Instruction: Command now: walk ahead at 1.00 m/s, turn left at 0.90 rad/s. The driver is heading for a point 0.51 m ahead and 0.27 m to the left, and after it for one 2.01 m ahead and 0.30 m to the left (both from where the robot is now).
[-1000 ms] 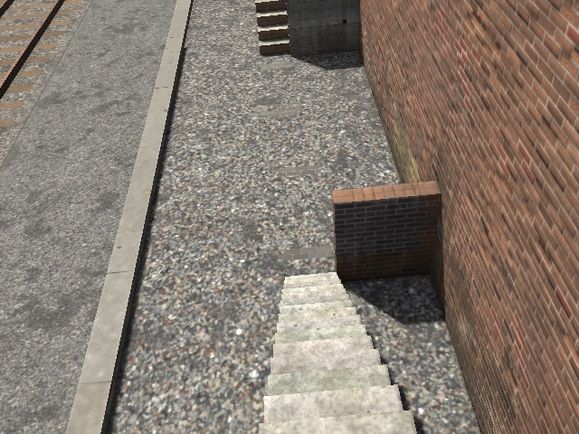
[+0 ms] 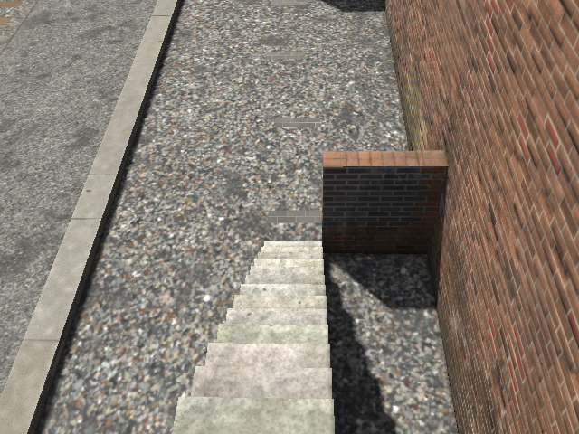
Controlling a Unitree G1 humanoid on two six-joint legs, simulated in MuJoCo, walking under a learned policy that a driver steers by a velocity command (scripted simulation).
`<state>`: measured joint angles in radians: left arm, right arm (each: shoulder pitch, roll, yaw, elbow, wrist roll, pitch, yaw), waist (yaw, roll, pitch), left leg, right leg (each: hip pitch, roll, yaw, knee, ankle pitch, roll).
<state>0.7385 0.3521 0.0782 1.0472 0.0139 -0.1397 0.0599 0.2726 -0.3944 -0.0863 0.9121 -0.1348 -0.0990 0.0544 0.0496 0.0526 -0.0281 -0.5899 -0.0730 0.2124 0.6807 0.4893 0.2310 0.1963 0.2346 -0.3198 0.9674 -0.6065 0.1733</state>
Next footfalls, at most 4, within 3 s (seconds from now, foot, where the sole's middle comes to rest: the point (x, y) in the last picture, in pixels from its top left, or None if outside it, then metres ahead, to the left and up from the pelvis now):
0.10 left None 0.06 -0.02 -0.89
0.30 left None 0.33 0.15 -1.06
0.48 left None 0.56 0.07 -1.27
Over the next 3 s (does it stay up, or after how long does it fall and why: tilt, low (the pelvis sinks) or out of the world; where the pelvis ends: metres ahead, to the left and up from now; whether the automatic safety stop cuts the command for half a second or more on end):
falls after 0.56 s (out of the world)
